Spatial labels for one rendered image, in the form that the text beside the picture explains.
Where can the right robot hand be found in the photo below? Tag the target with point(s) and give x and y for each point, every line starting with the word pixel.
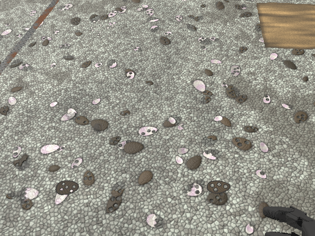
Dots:
pixel 292 216

